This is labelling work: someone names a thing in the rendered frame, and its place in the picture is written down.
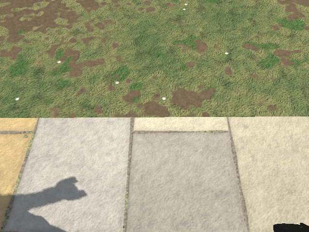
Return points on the right robot hand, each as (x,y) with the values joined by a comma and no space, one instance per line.
(290,227)

